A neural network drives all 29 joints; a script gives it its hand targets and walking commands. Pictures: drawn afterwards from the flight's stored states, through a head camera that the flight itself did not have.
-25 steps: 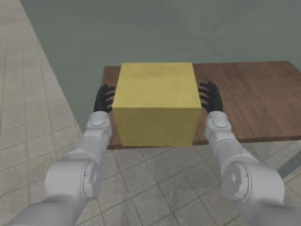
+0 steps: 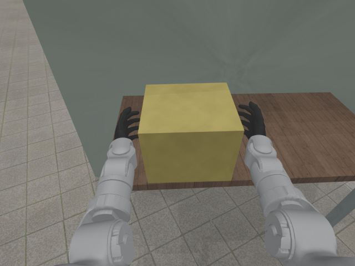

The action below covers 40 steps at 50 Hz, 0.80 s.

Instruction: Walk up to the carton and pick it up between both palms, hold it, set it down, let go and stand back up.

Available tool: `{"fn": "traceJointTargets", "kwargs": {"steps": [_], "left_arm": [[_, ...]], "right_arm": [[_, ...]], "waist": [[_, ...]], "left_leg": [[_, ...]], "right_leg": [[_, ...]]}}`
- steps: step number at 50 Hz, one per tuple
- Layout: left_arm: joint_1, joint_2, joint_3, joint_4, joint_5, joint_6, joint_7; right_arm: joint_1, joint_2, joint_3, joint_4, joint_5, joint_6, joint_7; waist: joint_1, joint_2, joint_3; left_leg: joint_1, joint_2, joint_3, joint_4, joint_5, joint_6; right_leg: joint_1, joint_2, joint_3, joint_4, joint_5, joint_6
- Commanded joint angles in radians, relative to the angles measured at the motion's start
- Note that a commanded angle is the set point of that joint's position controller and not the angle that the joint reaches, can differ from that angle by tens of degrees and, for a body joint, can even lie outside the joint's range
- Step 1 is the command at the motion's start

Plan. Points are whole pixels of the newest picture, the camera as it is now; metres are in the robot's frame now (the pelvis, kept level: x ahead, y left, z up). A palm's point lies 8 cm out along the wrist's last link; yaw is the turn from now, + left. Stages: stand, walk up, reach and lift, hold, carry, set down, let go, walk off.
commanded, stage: reach and lift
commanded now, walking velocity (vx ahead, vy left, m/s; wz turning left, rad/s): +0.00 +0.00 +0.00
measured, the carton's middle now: (187, 131) +0.47 +0.00 +0.06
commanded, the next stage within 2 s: hold in 1.00 s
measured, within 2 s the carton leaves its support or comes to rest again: neither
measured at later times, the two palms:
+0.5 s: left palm (110, 148) +0.32 +0.17 +0.14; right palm (260, 147) +0.33 -0.15 +0.15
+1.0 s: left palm (111, 140) +0.34 +0.17 +0.15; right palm (259, 137) +0.34 -0.15 +0.16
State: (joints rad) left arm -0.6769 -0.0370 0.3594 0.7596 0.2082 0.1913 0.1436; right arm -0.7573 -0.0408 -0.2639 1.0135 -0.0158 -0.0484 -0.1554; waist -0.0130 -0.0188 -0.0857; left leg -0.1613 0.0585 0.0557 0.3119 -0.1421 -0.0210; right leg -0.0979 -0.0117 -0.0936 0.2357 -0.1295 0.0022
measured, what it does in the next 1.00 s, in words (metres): stands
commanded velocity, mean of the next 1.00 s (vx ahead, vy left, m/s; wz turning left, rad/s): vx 0.00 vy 0.00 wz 0.00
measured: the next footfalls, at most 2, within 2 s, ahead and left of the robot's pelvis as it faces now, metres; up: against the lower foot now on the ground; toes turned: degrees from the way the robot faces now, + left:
none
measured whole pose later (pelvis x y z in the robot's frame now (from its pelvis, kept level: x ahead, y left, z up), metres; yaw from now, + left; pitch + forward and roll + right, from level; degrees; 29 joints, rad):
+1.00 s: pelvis -0.02 -0.01 +0.00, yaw +2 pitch -10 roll +0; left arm -0.61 -0.05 0.41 0.30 0.41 0.57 -0.06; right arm -0.65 0.07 -0.21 0.67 -0.03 0.05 -0.17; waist -0.07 -0.06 0.07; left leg 0.02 0.03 0.02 0.26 -0.10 -0.02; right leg 0.05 -0.03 -0.11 0.27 -0.15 0.00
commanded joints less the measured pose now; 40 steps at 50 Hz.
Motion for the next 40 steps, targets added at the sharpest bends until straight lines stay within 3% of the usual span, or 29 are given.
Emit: {"fn": "traceJointTargets", "kwargs": {"steps": [1, 3, 7, 9, 11, 16, 17, 18, 22, 23, 25, 27, 31, 38, 40], "left_arm": [[-0.727, -0.499, -0.32, -0.228, 0.0, 0.005, -0.236], [-0.706, -0.497, -0.325, -0.266, 0.009, 0.026, -0.26], [-0.68, -0.543, -0.424, -0.387, -0.029, 0.064, -0.28], [-0.685, -0.535, -0.444, -0.447, -0.038, 0.083, -0.282], [-0.655, -0.519, -0.458, -0.469, -0.019, 0.114, -0.287], [-0.54, -0.492, -0.406, -0.47, 0.052, 0.222, -0.325], [-0.546, -0.489, -0.395, -0.48, 0.053, 0.238, -0.33], [-0.533, -0.498, -0.403, -0.488, 0.047, 0.257, -0.33], [-0.569, -0.507, -0.439, -0.59, 0.024, 0.277, -0.317], [-0.597, -0.499, -0.445, -0.608, 0.024, 0.277, -0.308], [-0.599, -0.492, -0.449, -0.6, 0.027, 0.289, -0.297], [-0.619, -0.467, -0.416, -0.586, 0.049, 0.298, -0.297], [-0.68, -0.456, -0.396, -0.572, 0.033, 0.297, -0.286], [-0.695, -0.416, -0.309, -0.532, 0.057, 0.288, -0.304], [-0.691, -0.414, -0.305, -0.532, 0.059, 0.286, -0.314]], "right_arm": [[-0.706, 0.55, 0.329, -0.251, 0.001, -0.016, 0.168], [-0.699, 0.562, 0.354, -0.309, 0.016, -0.015, 0.15], [-0.68, 0.551, 0.396, -0.427, 0.046, -0.028, 0.136], [-0.677, 0.535, 0.412, -0.476, 0.057, -0.024, 0.134], [-0.623, 0.489, 0.391, -0.44, 0.04, -0.011, 0.133], [-0.556, 0.41, 0.341, -0.407, 0.022, 0.015, 0.137], [-0.573, 0.416, 0.342, -0.414, 0.03, 0.018, 0.143], [-0.588, 0.402, 0.334, -0.439, 0.043, 0.017, 0.146], [-0.646, 0.421, 0.362, -0.537, 0.064, 0.0, 0.159], [-0.653, 0.427, 0.367, -0.542, 0.066, -0.003, 0.162], [-0.62, 0.41, 0.343, -0.491, 0.053, 0.009, 0.174], [-0.63, 0.408, 0.329, -0.477, 0.024, 0.014, 0.187], [-0.684, 0.449, 0.311, -0.496, -0.002, 0.016, 0.204], [-0.679, 0.515, 0.316, -0.456, -0.03, 0.039, 0.201], [-0.659, 0.51, 0.315, -0.466, -0.037, 0.037, 0.196]], "waist": [[0.009, -0.028, -0.363], [-0.003, -0.031, -0.379], [-0.029, 0.021, -0.456], [-0.031, 0.019, -0.46], [-0.055, 0.049, -0.386], [-0.072, 0.041, -0.169], [-0.058, 0.034, -0.169], [-0.064, 0.051, -0.143], [-0.065, 0.038, -0.218], [-0.054, 0.049, -0.233], [-0.07, 0.071, -0.197], [-0.061, 0.056, -0.174], [-0.037, 0.021, -0.249], [-0.01, -0.021, -0.26], [-0.017, -0.022, -0.277]], "left_leg": [[0.111, -0.092, 0.013, -0.01, 0.266, 0.006], [0.117, -0.102, 0.011, -0.01, 0.254, 0.012], [0.243, -0.096, 0.001, 0.034, 0.39, -0.03], [0.277, -0.092, -0.009, 0.043, 0.404, -0.035], [0.307, -0.08, -0.015, 0.043, 0.409, -0.053], [0.321, -0.064, -0.001, -0.008, 0.295, -0.052], [0.307, -0.066, -0.003, -0.02, 0.257, -0.048], [0.296, -0.06, -0.005, -0.029, 0.231, -0.049], [0.301, -0.062, -0.008, -0.028, 0.219, -0.036], [0.291, -0.065, -0.003, -0.033, 0.191, -0.032], [0.277, -0.056, -0.007, -0.056, 0.112, -0.03], [0.232, -0.054, 0.0, -0.095, -0.039, 0.0], [0.186, -0.061, 0.018, -0.119, -0.149, 0.038], [0.154, -0.085, 0.051, -0.116, -0.16, 0.074], [0.163, -0.086, 0.046, -0.113, -0.115, 0.07]], "right_leg": [[0.314, 0.026, 0.044, 0.06, 0.483, 0.054], [0.352, 0.025, 0.041, 0.068, 0.51, 0.067], [0.3, 0.042, 0.013, 0.062, 0.519, 0.058], [0.272, 0.049, 0.001, 0.053, 0.471, 0.055], [0.232, 0.054, -0.014, 0.031, 0.389, 0.042], [0.168, 0.054, -0.047, -0.02, 0.153, 0.025], [0.17, 0.052, -0.05, -0.027, 0.105, 0.023], [0.154, 0.056, -0.055, -0.026, 0.072, 0.017], [0.157, 0.054, -0.054, -0.012, 0.078, 0.015], [0.163, 0.049, -0.058, -0.013, 0.053, 0.016], [0.129, 0.05, -0.064, -0.013, -0.01, 0.007], [0.124, 0.042, -0.07, -0.008, -0.089, 0.012], [0.122, 0.027, -0.055, 0.013, -0.124, 0.023], [0.138, 0.013, -0.043, 0.008, -0.118, 0.035], [0.169, 0.016, -0.044, 0.009, -0.065, 0.037]]}}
